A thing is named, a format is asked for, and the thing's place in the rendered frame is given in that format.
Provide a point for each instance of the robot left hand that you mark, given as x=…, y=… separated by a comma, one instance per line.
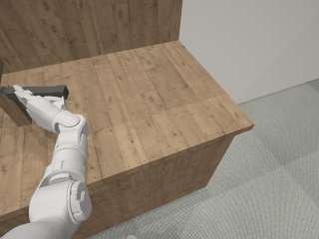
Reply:
x=41, y=109

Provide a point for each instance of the tap lever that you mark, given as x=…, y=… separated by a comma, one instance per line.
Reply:
x=48, y=91

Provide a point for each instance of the robot left upper arm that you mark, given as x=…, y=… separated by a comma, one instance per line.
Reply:
x=56, y=212

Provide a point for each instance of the counter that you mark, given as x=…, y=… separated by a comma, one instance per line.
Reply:
x=159, y=123

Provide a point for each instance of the left robot forearm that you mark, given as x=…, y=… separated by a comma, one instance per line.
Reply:
x=70, y=152

